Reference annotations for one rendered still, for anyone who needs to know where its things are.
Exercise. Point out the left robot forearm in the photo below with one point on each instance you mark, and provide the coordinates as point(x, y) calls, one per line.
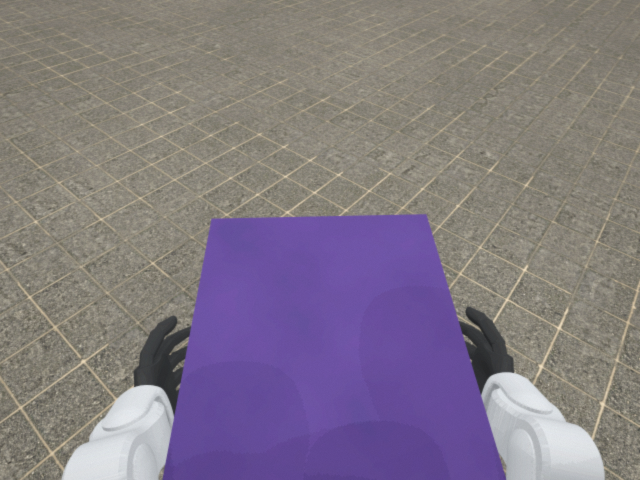
point(130, 443)

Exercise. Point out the right robot forearm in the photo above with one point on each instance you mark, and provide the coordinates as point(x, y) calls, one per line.
point(533, 437)

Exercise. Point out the right robot hand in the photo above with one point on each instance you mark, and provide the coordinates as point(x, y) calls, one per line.
point(489, 355)

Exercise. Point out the carton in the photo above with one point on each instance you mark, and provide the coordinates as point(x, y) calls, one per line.
point(327, 348)

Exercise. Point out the left robot hand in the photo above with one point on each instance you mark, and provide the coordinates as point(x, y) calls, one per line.
point(156, 365)

